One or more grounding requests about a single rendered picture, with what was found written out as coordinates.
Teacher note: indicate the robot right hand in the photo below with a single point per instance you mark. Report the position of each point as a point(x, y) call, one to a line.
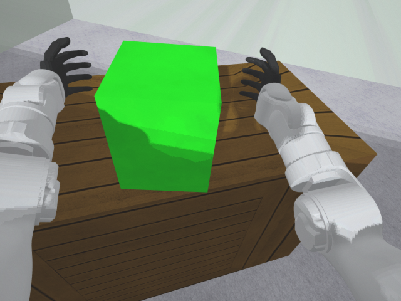
point(270, 75)

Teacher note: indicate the left robot forearm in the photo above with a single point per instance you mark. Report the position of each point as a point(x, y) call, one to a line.
point(28, 113)

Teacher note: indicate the right robot forearm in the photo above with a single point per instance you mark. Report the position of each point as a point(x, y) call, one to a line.
point(310, 163)

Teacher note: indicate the robot right upper arm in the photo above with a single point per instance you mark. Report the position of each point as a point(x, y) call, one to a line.
point(343, 224)

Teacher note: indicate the robot left hand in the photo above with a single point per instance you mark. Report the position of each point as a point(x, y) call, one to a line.
point(54, 62)

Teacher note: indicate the pedestal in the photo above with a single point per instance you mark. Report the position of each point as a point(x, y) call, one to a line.
point(111, 244)

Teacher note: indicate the carton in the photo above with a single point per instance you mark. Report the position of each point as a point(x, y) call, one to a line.
point(160, 105)

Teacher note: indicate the robot left upper arm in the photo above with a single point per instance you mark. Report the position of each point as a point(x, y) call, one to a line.
point(28, 195)

